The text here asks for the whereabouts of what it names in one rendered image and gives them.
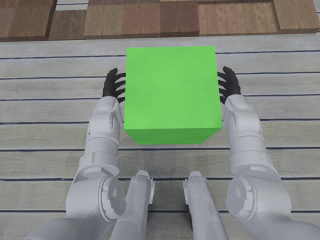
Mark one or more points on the robot right hand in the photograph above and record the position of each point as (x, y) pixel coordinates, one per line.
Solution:
(231, 85)

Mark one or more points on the robot left forearm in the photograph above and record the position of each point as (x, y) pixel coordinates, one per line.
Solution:
(102, 142)

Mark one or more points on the robot left hand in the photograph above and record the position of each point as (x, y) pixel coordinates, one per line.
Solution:
(110, 86)

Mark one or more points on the right robot thigh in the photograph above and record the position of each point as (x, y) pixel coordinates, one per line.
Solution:
(207, 223)

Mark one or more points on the left robot thigh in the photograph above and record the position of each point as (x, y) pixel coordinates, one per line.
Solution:
(133, 223)

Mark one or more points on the right robot upper arm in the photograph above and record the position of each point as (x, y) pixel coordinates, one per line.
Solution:
(263, 208)

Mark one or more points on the left robot upper arm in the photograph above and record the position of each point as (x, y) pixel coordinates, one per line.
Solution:
(92, 206)

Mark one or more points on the robot thigh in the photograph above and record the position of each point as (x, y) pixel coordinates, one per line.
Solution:
(207, 223)
(133, 223)

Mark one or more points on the robot right forearm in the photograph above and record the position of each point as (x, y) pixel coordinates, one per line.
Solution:
(246, 140)

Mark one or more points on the carton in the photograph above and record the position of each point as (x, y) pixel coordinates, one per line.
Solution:
(172, 95)

